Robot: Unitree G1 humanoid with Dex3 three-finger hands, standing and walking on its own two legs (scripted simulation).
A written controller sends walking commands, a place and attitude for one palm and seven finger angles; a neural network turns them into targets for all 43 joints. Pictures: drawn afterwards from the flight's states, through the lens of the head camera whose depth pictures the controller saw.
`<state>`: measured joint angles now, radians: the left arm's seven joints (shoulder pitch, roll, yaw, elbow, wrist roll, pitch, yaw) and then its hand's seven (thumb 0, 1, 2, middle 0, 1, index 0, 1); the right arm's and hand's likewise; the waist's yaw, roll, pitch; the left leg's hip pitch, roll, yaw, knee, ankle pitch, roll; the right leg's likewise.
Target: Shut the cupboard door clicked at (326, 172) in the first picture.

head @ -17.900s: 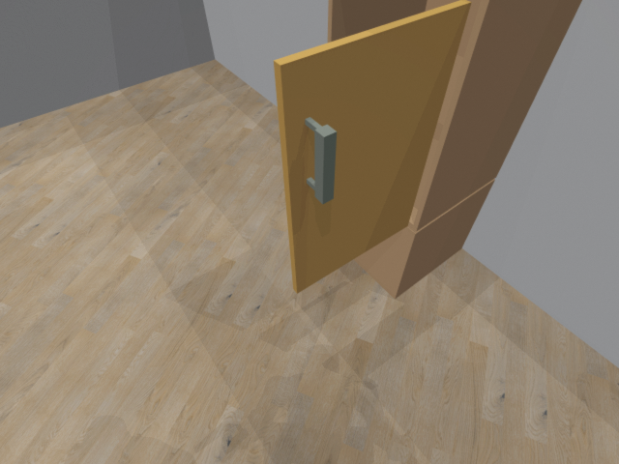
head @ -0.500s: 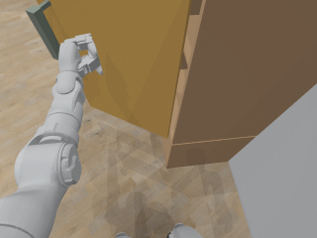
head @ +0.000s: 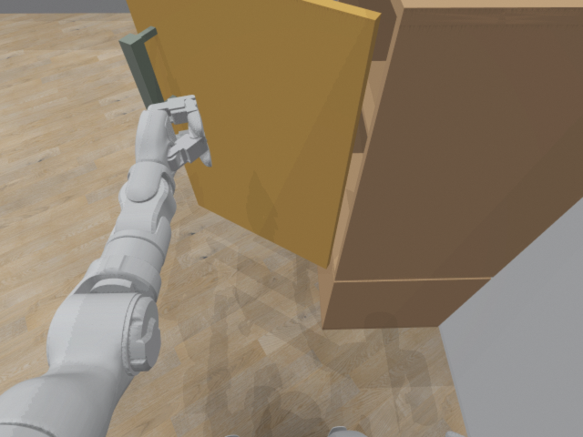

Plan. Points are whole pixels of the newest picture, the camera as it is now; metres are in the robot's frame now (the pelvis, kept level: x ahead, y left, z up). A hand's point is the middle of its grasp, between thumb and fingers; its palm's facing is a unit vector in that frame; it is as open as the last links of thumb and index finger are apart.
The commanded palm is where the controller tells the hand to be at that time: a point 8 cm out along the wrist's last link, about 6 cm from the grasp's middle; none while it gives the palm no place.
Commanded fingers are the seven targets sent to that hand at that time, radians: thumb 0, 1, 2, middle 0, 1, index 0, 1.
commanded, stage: draw the hand back to the body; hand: left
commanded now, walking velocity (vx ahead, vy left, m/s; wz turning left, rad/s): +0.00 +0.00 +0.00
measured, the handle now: (154, 75) +0.67 +0.19 +0.11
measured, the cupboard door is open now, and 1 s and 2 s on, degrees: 59 59 59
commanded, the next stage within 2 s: step back with the hand held close in 1.46 s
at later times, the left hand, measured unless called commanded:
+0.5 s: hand (106, 227) +0.33 +0.17 +0.16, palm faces +0.05 -0.99 -0.16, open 3.1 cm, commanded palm +0.29 +0.23 +0.17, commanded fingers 0.00 0.90 0.90 -0.97 -1.14 -0.97 -1.14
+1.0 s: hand out of the picture +0.23 +0.27 +0.18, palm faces +0.40 -0.83 -0.38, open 5.5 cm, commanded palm +0.17 +0.31 +0.20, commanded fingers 0.00 0.90 0.90 -0.28 -0.39 -0.28 -0.39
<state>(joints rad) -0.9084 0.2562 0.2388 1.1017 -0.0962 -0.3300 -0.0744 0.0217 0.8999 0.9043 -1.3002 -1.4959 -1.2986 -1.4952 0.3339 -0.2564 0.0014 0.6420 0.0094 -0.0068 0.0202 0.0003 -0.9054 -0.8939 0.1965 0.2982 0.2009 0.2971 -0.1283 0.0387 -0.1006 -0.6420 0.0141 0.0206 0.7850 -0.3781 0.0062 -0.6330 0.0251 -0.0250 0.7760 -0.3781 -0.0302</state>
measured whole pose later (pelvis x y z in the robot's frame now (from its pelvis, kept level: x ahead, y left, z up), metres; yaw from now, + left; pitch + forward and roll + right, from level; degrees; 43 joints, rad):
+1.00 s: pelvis +0.02 +0.02 +0.04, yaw +1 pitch -3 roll +0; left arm 0.37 0.33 0.28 -0.28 -0.08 -0.04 0.08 0.02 0.89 0.90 -0.55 -0.67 -0.55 -0.67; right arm 0.20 -0.22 0.04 0.62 0.01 0.00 -0.07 0.01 -0.90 -0.89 0.20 0.30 0.20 0.30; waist 0.05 0.09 0.00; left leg -0.10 -0.02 0.01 0.40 -0.25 0.03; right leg -0.08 0.00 -0.03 0.39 -0.26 0.00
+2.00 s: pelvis -0.01 +0.03 +0.03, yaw +1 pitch +2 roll -1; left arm 0.56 0.44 0.41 -0.44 -0.07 -0.15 0.12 0.02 0.89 0.90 -0.21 -0.30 -0.21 -0.30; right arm 0.18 -0.25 -0.02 0.55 0.02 0.06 -0.10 0.01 -0.90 -0.89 0.20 0.30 0.20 0.30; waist 0.00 0.04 -0.02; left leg -0.29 -0.03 0.03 0.50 -0.24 0.05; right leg -0.27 -0.02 -0.01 0.48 -0.24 0.02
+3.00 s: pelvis -0.12 +0.04 +0.02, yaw +4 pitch +2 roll -3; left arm 0.54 0.44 0.44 -0.53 -0.03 -0.29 0.16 0.02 0.88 0.90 -0.21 -0.30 -0.21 -0.30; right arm 0.20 -0.22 -0.02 0.60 -0.01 -0.03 -0.08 0.01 -0.90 -0.89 0.20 0.30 0.20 0.30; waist -0.03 -0.02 -0.03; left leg -0.53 -0.02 -0.01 0.65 -0.25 0.03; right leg -0.40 0.02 0.01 0.56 -0.19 0.03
